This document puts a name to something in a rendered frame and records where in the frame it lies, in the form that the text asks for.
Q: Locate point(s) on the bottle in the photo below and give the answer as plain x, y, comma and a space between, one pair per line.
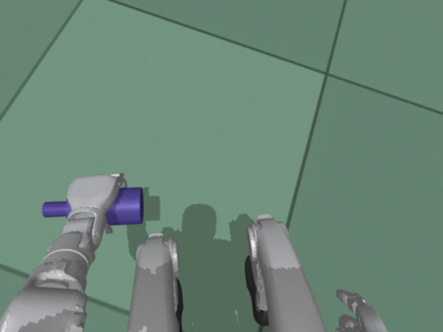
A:
127, 208

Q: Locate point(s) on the right robot foot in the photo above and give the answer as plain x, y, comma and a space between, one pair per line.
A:
260, 316

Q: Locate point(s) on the left robot arm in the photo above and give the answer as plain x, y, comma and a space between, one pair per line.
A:
53, 299

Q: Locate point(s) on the right robot hand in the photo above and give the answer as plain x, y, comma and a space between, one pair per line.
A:
367, 319

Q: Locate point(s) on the left robot hand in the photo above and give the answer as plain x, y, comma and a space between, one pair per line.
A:
96, 191

